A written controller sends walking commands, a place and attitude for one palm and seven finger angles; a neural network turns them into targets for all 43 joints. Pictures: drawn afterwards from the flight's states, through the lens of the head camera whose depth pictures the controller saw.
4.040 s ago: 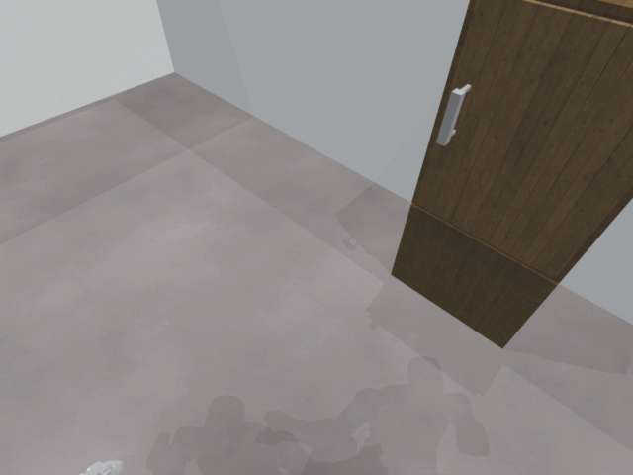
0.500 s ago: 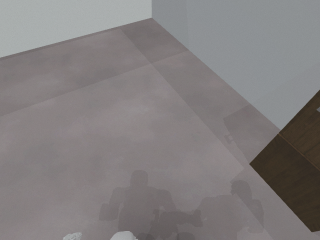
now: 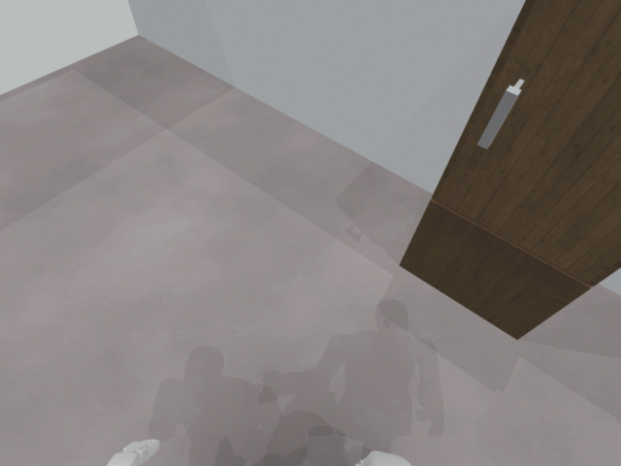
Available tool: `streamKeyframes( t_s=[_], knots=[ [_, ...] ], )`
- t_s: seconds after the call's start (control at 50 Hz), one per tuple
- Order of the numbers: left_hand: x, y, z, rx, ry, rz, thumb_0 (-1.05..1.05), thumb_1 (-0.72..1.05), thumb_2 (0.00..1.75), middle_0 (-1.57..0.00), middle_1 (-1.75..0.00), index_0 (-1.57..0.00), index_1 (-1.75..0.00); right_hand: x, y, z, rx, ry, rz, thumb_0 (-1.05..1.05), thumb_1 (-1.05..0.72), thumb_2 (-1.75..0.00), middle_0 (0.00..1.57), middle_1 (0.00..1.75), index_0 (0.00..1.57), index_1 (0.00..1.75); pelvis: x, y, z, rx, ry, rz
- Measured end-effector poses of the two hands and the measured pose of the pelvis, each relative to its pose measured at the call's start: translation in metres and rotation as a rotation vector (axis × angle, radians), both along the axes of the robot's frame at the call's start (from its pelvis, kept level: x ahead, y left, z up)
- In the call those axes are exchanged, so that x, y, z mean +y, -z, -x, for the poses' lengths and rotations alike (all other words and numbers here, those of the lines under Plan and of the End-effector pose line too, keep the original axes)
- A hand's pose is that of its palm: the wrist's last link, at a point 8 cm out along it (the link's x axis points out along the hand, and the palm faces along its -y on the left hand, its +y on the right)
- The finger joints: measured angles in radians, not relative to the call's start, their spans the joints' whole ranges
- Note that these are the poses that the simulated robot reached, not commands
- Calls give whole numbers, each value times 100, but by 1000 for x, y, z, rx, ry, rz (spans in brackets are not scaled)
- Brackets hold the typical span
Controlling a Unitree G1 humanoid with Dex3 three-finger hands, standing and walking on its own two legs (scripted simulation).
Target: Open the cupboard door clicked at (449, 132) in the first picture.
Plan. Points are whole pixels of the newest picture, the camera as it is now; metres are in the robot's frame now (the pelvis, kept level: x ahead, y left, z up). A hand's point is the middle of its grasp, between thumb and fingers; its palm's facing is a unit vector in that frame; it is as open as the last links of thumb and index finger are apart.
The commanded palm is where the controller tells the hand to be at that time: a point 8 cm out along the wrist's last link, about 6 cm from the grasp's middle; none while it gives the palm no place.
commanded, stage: turn to face it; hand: left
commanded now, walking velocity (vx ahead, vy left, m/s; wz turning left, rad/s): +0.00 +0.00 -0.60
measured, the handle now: (501, 114) +0.78 -0.38 -0.01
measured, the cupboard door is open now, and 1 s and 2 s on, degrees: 0 0 0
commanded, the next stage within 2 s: take the last steps up to it in 0.84 s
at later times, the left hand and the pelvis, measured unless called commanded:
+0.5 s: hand (185, 458) +0.15 +0.19 -0.19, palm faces -0.23 -0.95 -0.21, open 7.4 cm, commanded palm none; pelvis +0.00 +0.01 -0.01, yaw -17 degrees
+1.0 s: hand (246, 446) +0.16 +0.10 -0.15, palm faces -0.50 -0.83 -0.25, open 7.4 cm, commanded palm none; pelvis -0.02 -0.01 -0.01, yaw -30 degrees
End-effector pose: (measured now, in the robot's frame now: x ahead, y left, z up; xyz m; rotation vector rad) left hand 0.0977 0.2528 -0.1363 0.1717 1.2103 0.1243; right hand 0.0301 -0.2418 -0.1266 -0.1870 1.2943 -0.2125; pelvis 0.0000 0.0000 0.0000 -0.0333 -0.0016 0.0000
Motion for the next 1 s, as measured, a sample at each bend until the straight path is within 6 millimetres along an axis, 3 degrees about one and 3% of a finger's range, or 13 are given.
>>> streamKeyframes(
  t_s=[0.12, 0.24, 0.42, 0.5, 0.6, 0.7, 0.8, 0.92, 1.0],
  knots=[
    [-37, 0, -39, -87, 117, -43, 1, 90, 90, -20, -30, -19, -30, -40, 28, 35, 57, 105, -10, 0, -91, -90, 20, 30, 20, 30, -23, 18, 0, 2, 74, -16],
    [-50, -9, -38, -59, 163, -56, 1, 90, 90, -20, -30, -20, -30, -55, 17, 26, 5, 150, 14, 1, -91, -90, 20, 30, 20, 30, -27, 8, 1, -3, 141, -29],
    [-33, 5, -44, -18, 225, -28, 1, 90, 90, -21, -30, -20, -30, -40, -4, -5, -141, 183, 61, 0, -91, -90, 20, 30, 20, 30, -6, 8, -3, 6, 246, -21],
    [-18, 18, -55, -4, 244, -10, 1, 90, 90, -21, -30, -20, -30, -21, -10, -1, -175, 201, 90, 0, -91, -90, 20, 30, 20, 30, 9, 13, -5, 1, 298, -17],
    [-12, 10, -67, 8, 302, -2, 1, 90, 90, -20, -30, -19, -30, -1, -20, 25, -143, 257, 81, 0, -91, -90, 20, 30, 20, 30, 17, 1, -5, -6, 360, 0],
    [-21, 3, -75, 22, 362, -5, 1, 91, 90, -20, -30, -19, -30, 12, -17, 57, -106, 347, 55, 0, -90, -90, 20, 30, 20, 30, 18, -4, -4, -7, 416, 8],
    [-51, -1, -86, 11, 445, -13, 1, 91, 90, -20, -30, -19, -30, 17, -3, 103, -49, 446, 12, 0, -90, -90, 20, 30, 21, 30, 11, -1, 4, -10, 465, -1],
    [-98, -5, -93, -74, 542, -37, 1, 90, 90, -20, -30, -19, -30, 11, 29, 164, 33, 552, -49, 0, -90, -90, 20, 30, 20, 30, -8, 13, 19, -17, 514, -23],
    [-112, -14, -82, -75, 555, -38, 1, 90, 90, -20, -30, -20, -30, 10, 29, 182, 80, 582, -62, 0, -91, -90, 20, 30, 20, 30, -13, 6, 25, -21, 529, -27]
  ],
)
